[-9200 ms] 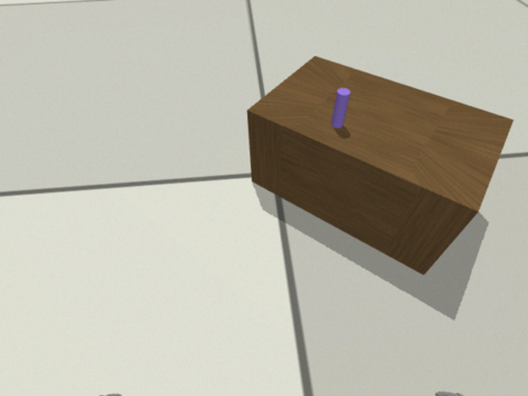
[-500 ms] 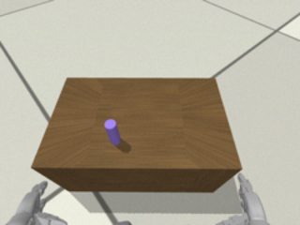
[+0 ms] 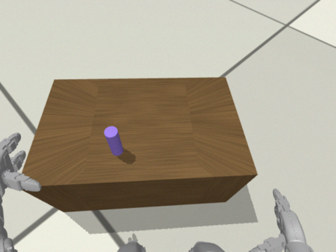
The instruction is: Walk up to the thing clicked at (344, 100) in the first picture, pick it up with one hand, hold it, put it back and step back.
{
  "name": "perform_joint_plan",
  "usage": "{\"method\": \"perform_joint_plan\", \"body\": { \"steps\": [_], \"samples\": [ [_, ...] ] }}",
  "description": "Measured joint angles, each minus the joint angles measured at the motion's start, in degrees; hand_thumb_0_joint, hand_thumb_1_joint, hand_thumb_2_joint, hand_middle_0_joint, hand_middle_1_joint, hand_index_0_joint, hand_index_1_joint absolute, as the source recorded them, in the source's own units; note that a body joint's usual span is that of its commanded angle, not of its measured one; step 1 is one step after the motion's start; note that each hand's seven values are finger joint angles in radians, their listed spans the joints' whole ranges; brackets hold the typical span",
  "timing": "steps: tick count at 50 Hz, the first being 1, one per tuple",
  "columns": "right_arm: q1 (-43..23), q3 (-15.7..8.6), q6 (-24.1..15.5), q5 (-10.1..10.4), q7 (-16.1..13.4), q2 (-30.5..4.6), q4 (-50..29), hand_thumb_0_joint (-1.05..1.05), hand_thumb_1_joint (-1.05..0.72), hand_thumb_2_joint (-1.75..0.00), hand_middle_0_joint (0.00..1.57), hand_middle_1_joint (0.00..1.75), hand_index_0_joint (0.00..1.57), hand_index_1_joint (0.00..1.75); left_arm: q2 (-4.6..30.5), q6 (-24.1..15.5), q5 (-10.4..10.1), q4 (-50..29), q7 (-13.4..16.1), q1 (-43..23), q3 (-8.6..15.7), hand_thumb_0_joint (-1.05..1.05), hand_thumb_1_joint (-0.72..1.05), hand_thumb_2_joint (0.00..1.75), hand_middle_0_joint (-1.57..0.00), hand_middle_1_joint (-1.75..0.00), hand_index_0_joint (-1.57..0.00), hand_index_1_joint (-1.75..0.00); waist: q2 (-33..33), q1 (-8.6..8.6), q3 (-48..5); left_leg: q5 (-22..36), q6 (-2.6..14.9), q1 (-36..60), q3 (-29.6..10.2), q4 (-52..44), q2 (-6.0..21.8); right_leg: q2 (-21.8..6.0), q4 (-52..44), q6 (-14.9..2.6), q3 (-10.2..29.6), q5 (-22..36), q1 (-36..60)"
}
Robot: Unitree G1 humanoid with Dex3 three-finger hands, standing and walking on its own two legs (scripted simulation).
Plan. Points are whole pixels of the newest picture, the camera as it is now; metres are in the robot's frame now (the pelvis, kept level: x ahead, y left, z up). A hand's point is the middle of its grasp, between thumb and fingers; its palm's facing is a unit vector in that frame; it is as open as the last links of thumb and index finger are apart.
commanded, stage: go down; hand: left
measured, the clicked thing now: (114, 141) +0.50 +0.18 -0.22
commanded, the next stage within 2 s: approach in 0.88 s
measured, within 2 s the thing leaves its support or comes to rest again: neither
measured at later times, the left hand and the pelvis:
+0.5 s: hand (24, 143) +0.37 +0.35 +0.01, palm faces +0.15 -0.99 -0.09, open 17.6 cm; pelvis +0.01 +0.01 -0.01, yaw -1 degrees
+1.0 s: hand (20, 132) +0.40 +0.36 +0.03, palm faces +0.16 -0.98 -0.06, open 17.7 cm; pelvis +0.01 +0.01 -0.02, yaw -1 degrees
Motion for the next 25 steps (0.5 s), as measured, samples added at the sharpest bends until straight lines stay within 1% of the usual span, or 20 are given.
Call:
{"method": "perform_joint_plan", "body": {
  "steps": [4, 11, 16, 21, 25],
  "samples": [
    [-0.58, 0.57, -0.22, -0.27, -0.07, -0.13, -0.37, -0.01, 0.54, -0.05, 0.06, 0.06, 0.06, 0.05, 1.55, -1.82, -0.18, 2.25, -0.85, -2.11, 0.88, -0.01, -0.57, 0.05, -0.05, -0.05, -0.06, -0.05, -0.55, -0.37, -0.10, -0.03, 0.07, -1.12, -0.22, 0.46, 0.10, 0.11, 0.06, 0.03, -0.19, 0.14, -0.86],
    [-1.25, 2.18, -0.28, -0.92, 0.42, 1.03, 1.06, -0.01, 0.54, -0.05, 0.06, 0.06, 0.06, 0.05, 2.77, -3.40, -0.41, 3.53, -2.43, -4.71, 1.59, -0.01, -0.55, 0.05, -0.05, -0.04, -0.05, -0.04, -0.16, -0.64, -0.63, -0.63, 0.28, -3.71, -0.58, 1.97, 0.26, 0.23, 0.64, 0.23, -0.45, 0.02, -2.91],
    [-1.41, 2.76, 0.08, -1.17, 0.60, 1.50, 1.03, -0.01, 0.54, -0.05, 0.06, 0.06, 0.06, 0.05, 3.77, -4.54, -1.06, 4.61, -2.93, -6.69, 2.97, -0.01, -0.55, 0.05, -0.05, -0.04, -0.05, -0.04, 0.47, -0.98, -1.01, -1.38, 0.48, -5.34, -0.46, 3.32, 0.49, 0.38, 1.46, 0.44, -0.25, -0.36, -4.39],
    [-1.33, 2.76, 0.50, -1.29, 0.81, 1.41, 0.50, -0.01, 0.54, -0.05, 0.06, 0.06, 0.06, 0.05, 4.86, -5.09, -1.49, 6.21, -3.67, -7.75, 3.70, -0.01, -0.57, 0.05, -0.05, -0.04, -0.05, -0.04, 0.85, -1.49, -2.04, -2.20, 0.63, -6.80, -0.23, 4.57, 0.69, 0.49, 2.48, 0.60, 0.06, -0.92, -5.89],
    [-0.75, 2.50, 0.78, -1.22, 0.84, 1.01, -0.72, -0.01, 0.53, -0.05, 0.06, 0.06, 0.06, 0.05, 4.66, -4.85, -1.56, 6.34, -4.08, -7.37, 4.28, -0.01, -0.58, 0.05, -0.05, -0.04, -0.05, -0.04, 1.06, -1.54, -2.48, -2.78, 0.74, -7.61, -0.12, 5.36, 0.75, 0.51, 3.18, 0.72, 0.22, -1.37, -6.71]
  ]
}}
